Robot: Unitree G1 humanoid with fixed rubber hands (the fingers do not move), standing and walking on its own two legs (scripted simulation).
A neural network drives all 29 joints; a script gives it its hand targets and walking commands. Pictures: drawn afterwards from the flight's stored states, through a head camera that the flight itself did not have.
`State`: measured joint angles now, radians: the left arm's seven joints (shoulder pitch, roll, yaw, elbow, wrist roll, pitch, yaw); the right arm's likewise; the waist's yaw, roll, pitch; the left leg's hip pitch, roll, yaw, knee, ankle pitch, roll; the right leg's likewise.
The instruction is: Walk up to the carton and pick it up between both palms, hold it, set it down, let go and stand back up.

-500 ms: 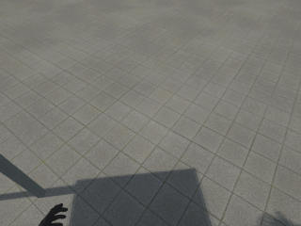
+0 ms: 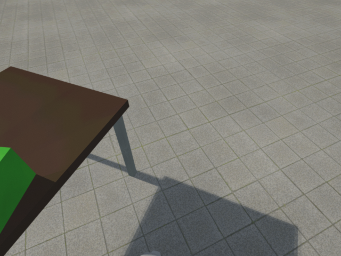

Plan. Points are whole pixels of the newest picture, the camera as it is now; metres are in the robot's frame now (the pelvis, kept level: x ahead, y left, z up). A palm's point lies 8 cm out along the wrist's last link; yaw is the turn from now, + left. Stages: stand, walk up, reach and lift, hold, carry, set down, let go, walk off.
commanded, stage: walk up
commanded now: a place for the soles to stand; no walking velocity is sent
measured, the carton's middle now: out of the picture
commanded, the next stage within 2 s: none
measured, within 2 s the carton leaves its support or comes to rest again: neither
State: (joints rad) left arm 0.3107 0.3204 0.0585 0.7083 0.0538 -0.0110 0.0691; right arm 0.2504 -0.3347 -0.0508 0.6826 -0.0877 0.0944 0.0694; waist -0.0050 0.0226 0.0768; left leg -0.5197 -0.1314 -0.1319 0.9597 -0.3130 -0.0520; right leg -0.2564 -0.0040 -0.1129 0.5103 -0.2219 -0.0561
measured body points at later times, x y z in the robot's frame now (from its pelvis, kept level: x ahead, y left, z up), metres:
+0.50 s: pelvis +0.01 +0.16 +0.00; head -0.01 +0.19 +0.45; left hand -0.03 +0.45 -0.12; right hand +0.17 -0.10 -0.09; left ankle -0.05 +0.25 -0.73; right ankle +0.11 +0.03 -0.67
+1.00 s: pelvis +0.07 +0.16 -0.01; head +0.11 +0.20 +0.43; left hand -0.06 +0.42 -0.12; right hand +0.39 +0.08 -0.11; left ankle -0.04 +0.26 -0.67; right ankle +0.19 +0.15 -0.73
